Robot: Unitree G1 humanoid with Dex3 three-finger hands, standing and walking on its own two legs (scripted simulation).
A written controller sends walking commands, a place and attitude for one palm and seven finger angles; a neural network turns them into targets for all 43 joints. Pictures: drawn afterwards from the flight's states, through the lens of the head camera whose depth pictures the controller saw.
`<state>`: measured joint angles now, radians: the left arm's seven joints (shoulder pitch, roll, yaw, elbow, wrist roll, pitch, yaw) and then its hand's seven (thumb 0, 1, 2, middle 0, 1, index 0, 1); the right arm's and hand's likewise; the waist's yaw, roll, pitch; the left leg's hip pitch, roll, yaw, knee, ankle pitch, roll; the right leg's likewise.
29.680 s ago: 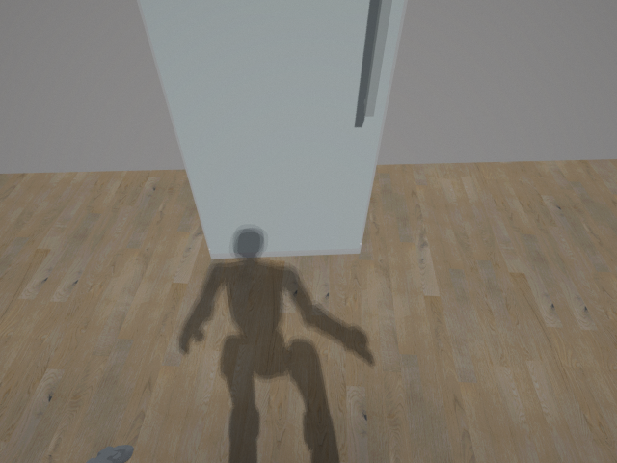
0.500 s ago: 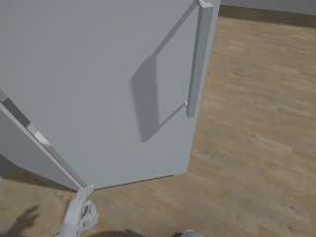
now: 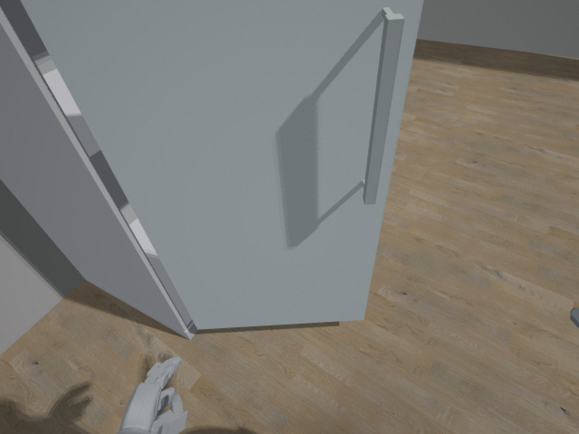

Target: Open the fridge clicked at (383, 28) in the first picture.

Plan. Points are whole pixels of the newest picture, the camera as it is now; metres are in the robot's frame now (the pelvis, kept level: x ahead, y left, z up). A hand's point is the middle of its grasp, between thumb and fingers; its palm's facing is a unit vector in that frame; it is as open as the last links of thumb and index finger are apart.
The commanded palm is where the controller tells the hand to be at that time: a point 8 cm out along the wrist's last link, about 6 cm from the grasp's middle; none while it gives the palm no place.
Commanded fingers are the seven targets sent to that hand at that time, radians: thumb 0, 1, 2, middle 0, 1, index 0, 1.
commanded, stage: step back with the hand held close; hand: right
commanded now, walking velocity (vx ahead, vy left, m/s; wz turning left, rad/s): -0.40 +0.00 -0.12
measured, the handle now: (376, 121) +0.60 -0.13 +0.14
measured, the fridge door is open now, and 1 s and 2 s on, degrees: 59 59 59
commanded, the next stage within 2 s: stop stepping back and stand still in 0.14 s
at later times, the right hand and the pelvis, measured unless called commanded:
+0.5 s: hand out of the picture +0.08 -0.31 +0.18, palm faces +0.44 +0.81 -0.39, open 7.4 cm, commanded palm +0.01 -0.34 +0.19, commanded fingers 0.00 -0.90 -0.90 0.20 0.30 0.20 0.30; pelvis -0.12 -0.03 +0.02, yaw -2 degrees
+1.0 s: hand out of the picture +0.05 -0.32 +0.18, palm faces +0.49 +0.72 -0.49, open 7.4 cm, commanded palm -0.01 -0.35 +0.19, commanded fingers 0.00 -0.90 -0.90 0.20 0.30 0.20 0.30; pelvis -0.13 -0.04 +0.00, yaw -6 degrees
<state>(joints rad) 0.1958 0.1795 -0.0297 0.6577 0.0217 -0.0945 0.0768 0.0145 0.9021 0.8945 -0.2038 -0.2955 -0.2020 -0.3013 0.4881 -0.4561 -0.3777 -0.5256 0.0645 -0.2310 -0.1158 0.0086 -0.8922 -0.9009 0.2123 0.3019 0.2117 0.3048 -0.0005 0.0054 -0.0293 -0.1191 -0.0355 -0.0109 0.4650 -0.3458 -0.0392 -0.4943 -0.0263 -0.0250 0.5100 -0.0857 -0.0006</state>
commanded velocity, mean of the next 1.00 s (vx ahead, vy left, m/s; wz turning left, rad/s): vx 0.03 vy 0.04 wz -0.02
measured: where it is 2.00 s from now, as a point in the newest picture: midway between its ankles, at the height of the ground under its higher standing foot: outside the picture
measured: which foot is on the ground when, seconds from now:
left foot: down 0.00-0.34, up 0.36-0.60, down 0.62-1.00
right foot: down 0.00-0.16, up 0.18-0.32, down 0.34-0.62, up 0.64-0.78, down 0.80-1.00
